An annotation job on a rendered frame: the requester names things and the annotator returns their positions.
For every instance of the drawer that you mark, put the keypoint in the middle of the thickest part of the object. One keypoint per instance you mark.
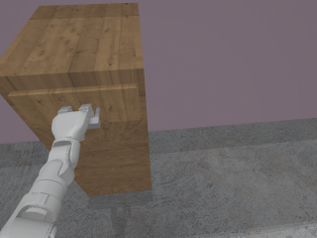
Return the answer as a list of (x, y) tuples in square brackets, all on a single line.
[(117, 102)]

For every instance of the left robot forearm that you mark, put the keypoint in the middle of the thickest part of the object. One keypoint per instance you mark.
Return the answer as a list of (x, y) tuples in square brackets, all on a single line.
[(43, 202)]

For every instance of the robot left hand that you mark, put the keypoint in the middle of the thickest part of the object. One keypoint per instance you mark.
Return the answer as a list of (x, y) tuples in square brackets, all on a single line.
[(72, 124)]

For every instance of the cabinet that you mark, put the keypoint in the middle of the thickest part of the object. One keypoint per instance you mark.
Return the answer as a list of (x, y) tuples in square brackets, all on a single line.
[(82, 45)]

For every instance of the handle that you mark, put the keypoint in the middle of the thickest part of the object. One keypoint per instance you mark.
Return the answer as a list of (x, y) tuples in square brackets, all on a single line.
[(94, 122)]

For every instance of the left robot upper arm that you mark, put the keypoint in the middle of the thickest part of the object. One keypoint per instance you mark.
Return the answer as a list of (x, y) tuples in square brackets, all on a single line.
[(22, 227)]

